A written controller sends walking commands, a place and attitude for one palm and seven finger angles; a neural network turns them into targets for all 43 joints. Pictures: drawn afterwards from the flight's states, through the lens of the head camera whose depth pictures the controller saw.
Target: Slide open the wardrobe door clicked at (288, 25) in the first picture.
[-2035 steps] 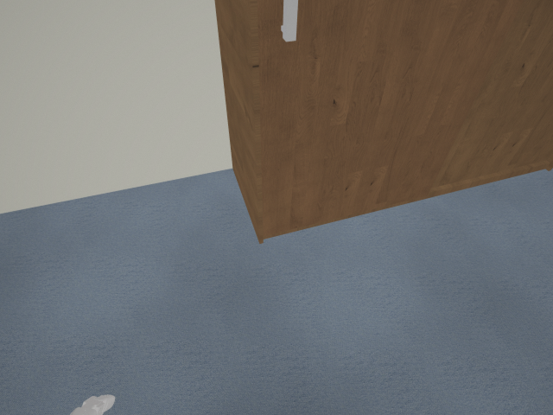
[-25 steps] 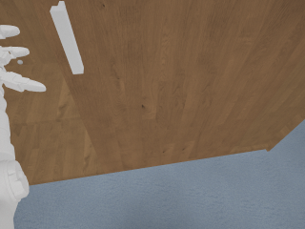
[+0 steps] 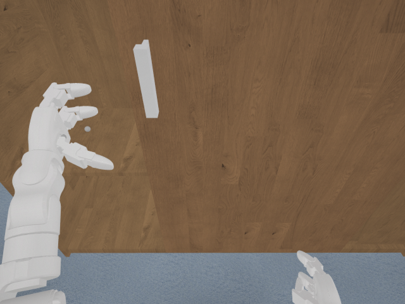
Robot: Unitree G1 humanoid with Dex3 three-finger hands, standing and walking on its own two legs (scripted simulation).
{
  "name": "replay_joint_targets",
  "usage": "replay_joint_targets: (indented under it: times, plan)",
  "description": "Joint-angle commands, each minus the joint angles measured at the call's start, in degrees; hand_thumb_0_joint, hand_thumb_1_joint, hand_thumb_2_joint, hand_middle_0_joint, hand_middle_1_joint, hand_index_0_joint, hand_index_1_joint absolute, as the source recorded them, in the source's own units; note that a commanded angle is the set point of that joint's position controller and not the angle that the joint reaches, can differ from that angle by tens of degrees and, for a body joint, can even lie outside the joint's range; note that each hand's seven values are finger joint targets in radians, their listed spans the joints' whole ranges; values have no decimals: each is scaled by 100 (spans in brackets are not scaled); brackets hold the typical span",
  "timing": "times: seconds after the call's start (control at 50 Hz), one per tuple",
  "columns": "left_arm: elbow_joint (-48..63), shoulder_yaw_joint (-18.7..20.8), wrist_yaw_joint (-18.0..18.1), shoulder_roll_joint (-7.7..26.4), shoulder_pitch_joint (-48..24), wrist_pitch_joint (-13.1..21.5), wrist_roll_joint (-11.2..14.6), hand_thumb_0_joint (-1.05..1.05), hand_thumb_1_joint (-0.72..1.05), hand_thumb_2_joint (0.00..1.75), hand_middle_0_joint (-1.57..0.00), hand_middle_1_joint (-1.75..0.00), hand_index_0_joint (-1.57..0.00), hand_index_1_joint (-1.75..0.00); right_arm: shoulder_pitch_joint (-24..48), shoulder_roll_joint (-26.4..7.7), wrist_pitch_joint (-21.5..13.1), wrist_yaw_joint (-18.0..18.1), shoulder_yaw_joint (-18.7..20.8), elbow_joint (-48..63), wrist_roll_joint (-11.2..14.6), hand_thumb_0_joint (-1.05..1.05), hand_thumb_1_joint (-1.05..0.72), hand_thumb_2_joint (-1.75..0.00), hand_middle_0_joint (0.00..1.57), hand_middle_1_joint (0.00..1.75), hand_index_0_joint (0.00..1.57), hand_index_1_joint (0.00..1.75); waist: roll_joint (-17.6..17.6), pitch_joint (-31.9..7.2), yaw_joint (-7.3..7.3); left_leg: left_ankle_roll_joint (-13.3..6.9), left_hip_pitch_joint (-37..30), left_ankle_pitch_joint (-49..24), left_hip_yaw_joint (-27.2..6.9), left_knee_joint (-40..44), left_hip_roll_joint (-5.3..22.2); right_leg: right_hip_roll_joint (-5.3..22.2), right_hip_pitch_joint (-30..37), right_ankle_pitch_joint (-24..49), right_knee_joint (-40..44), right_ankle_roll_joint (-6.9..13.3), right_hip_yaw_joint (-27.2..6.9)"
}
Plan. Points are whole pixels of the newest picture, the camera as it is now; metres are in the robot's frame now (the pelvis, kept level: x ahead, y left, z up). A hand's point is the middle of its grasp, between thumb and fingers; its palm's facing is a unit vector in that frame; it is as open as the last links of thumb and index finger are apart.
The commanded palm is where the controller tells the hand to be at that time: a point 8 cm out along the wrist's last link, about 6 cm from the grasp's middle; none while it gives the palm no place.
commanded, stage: draw the hand back to the body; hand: left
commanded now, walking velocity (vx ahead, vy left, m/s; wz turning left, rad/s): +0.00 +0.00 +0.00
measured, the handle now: (149, 79) +0.51 +0.19 +0.22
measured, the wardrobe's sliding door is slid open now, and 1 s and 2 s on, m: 0.50 0.50 0.50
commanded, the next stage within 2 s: step back with the hand held close in 1.70 s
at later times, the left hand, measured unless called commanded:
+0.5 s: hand (77, 162) +0.27 +0.25 +0.19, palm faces +0.16 -0.99 +0.00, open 14.7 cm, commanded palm +0.24 +0.28 +0.20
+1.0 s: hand (52, 195) +0.21 +0.26 +0.18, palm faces +0.49 -0.83 -0.26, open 12.0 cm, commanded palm +0.17 +0.29 +0.18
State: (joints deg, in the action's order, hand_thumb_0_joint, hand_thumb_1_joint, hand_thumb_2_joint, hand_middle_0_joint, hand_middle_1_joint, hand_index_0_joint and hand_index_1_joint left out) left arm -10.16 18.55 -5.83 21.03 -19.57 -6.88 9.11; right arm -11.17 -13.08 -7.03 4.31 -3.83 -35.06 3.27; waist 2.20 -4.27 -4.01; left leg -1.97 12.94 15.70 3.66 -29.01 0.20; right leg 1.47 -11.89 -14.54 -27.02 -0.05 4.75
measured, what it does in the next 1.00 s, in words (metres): stands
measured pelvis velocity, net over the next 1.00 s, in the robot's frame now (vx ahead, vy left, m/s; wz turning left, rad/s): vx -0.01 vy -0.01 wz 0.00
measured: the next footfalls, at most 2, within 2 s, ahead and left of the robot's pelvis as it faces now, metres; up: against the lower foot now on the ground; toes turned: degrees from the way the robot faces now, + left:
none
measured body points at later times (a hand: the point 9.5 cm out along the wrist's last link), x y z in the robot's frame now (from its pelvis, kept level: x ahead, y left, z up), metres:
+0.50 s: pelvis -0.01 -0.03 +0.00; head -0.06 -0.05 +0.45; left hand +0.25 +0.30 +0.20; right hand +0.17 -0.27 -0.07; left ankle +0.00 +0.09 -0.74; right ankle +0.00 -0.12 -0.74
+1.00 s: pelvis -0.01 -0.01 +0.00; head -0.05 -0.02 +0.45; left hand +0.18 +0.31 +0.19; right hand +0.16 -0.23 -0.08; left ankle +0.00 +0.09 -0.74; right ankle +0.00 -0.12 -0.74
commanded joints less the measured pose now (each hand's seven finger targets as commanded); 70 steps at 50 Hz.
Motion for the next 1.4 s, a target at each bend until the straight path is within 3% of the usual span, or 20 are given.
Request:
replay_joint_targets:
  times: [0.0, 0.1, 0.12, 0.18, 0.24, 0.32, 0.38, 0.46, 0.52, 0.6, 0.62, 0.64, 0.66, 0.68, 0.76, 0.86, 0.94, 1.1, 1.24, 1.38]
  plan:
    - [1563, -75, -138, 950, -2180, 131, 173, 0, -55, 20, -25, -115, -25, -115, 563, -789, -261, 161, 291, 724, 59, 0, -90, -90, 20, 30, 20, 30, 220, -750, 308, 46, -799, -1390, -511, 401, 92, -216, -162, 1072, 310, 192, -105]
    - [1318, 264, -57, 1462, -2843, 277, 183, 0, -55, 20, -25, -115, -25, -115, 605, -834, -290, 321, 249, 533, 1, 0, -90, -90, 20, 30, 20, 30, -12, -773, 360, -6, -663, -783, -534, 468, 12, -167, -165, 570, 454, 163, -195]
    - [322, 374, -599, 1586, -2704, -307, 727, 0, -55, 20, -25, -115, -25, -115, 790, -1001, -313, 422, 184, 525, 126, 0, -90, -90, 20, 30, 20, 30, -101, -1035, 324, -41, -706, -663, -527, 523, -45, -138, 234, 723, 457, 220, -246]
    - [533, 901, -1151, 2332, -2831, -762, 854, 0, -55, 20, -25, -115, -25, -115, 940, -943, -357, 500, 140, 692, 167, 0, -90, -90, 20, 30, 20, 30, 142, -1346, 85, -78, -711, -1080, -472, 470, -86, -46, 675, 1230, 464, 196, -339]
    - [1145, 943, -1094, 2127, -2230, -588, 779, 0, -55, 20, -25, -115, -25, -115, 949, -774, -482, 331, 110, 925, 134, 0, -90, -90, 20, 30, 20, 30, 457, -1363, -32, -35, -760, -1590, -453, 427, -78, -50, 756, 1726, 311, 227, -269]
    - [997, 1158, -1174, 1765, -619, -411, 1079, 0, -55, 20, -25, -115, -25, -115, 875, -837, -516, 145, 189, 1016, 178, 0, -90, -90, 20, 30, 20, 30, -442, -887, -83, -38, -431, -1448, -361, 395, -1, -61, 660, 1891, 249, 125, -239]
    - [884, 1255, -1281, 1797, -119, -689, 1154, 0, -55, 20, -25, -115, -25, -115, 878, -932, -458, 137, 250, 1041, 244, 0, -90, -90, 20, 30, 20, 30, -565, -411, -63, -39, -226, -1009, -275, 340, 10, -36, 329, 1396, 380, 11, -354]
    - [1792, 1179, -1163, 1942, -715, -773, 1039, 0, -55, 20, -25, -115, -25, -115, 964, -909, -509, 201, 257, 1104, 242, 0, -90, -90, 20, 30, 20, 30, 13, -427, 46, -58, -310, -681, -305, 327, -23, -31, 53, 620, 487, 13, -457]
    - [2755, 1262, -967, 2083, -1139, -307, 1002, 0, -51, 22, -25, -113, -25, -113, 1014, -813, -688, 277, 221, 1106, 171, 0, -90, -90, 20, 30, 20, 30, 519, -755, 91, -58, -606, -640, -360, 293, -32, -40, 134, 314, 520, 74, -530]
    - [2757, 1157, -992, 1873, -791, 138, 1094, 0, -37, 29, -24, -104, -24, -104, 906, -789, -893, 389, 189, 901, 138, 0, -90, -90, 20, 30, 20, 30, 274, -638, 152, -67, -612, -434, -397, 331, -19, -95, 126, 109, 605, 30, -505]
    - [2800, 1156, 38, 2313, -524, 542, 221, 0, -33, 31, -24, -102, -24, -102, 815, -797, -916, 278, 298, 754, -152, 0, -90, -90, 20, 30, 20, 30, 213, 381, 75, 13, -70, -140, -319, 392, -71, 42, -320, -459, 1126, 1, -711]
    - [2317, 765, 433, 1529, 63, 712, 152, 0, -30, 32, -24, -100, -24, -100, 817, -769, -923, 232, 308, 633, -177, 0, -90, -90, 20, 30, 20, 30, 48, 624, 182, 49, 13, 131, -306, 421, -78, 104, -418, -915, 1212, 8, -656]
    - [2088, 558, 580, 1154, 520, 787, 129, 0, -26, 34, -24, -98, -24, -98, 811, -758, -905, 198, 296, 614, -168, 0, -90, -90, 20, 30, 20, 30, -169, 887, 173, 56, 61, 361, -335, 496, -54, 88, -529, -1153, 1221, 6, -577]
    - [2119, 515, 713, 1127, 687, 920, 32, 0, -22, 36, -24, -96, -24, -96, 790, -781, -859, 167, 353, 559, -154, 0, -90, -90, 20, 30, 20, 30, -323, 797, 158, 39, 12, 396, -293, 541, -52, 75, -448, -1230, 1297, 8, -572]
    - [2761, 608, 1031, 1125, 1412, 1367, -130, 0, -8, 43, -23, -87, -23, -87, 758, -717, -737, 107, 387, 587, -217, 0, -90, -90, 20, 30, 20, 30, 82, -119, 38, 4, -390, 86, -291, 825, 0, 5, 272, -448, 836, 60, -369]
    - [3539, 808, 1237, 1356, 1559, 1637, -321, 0, 10, 51, -23, -77, -23, -77, 827, -698, -666, 114, 431, 587, -281, 0, -90, -90, 20, 30, 20, 30, -21, -476, 16, -15, -610, -408, -286, 898, 26, -64, 575, 195, 761, 73, -318]
    - [3910, 567, 1315, 1107, 1826, 1707, -461, 0, 25, 58, -22, -68, -22, -68, 833, -665, -700, 112, 422, 532, -311, 0, -90, -90, 20, 30, 20, 30, 592, -220, 37, 52, -731, -627, -401, 1020, 51, -105, 550, 462, 674, 136, -238]
    - [3565, 575, 1192, 806, 3269, 1600, -420, 0, 54, 73, -21, -51, -21, -51, 751, -658, -472, 18, 486, 565, -307, 0, -90, -90, 20, 30, 20, 30, -146, 315, -23, 85, -546, -1109, -374, 1065, 125, -115, 629, 792, 683, 108, -174]
    - [4571, 768, 1213, 989, 3746, 1580, -496, 0, 79, 85, -20, -36, -20, -36, 677, -625, -406, -46, 526, 711, -361, 0, -90, -90, 20, 30, 20, 30, 404, -275, -49, 188, -839, -2228, -386, 849, 172, -114, 869, 1406, 559, 105, -189]
    - [4461, 699, 1289, 918, 3641, 1449, -526, 0, 90, 90, -20, -30, -20, -30, 673, -634, -368, 5, 512, 687, -345, 0, -90, -90, 20, 30, 20, 30, 253, 325, 45, 180, -619, -1517, -386, 966, 161, -152, 548, 952, 724, 106, -147]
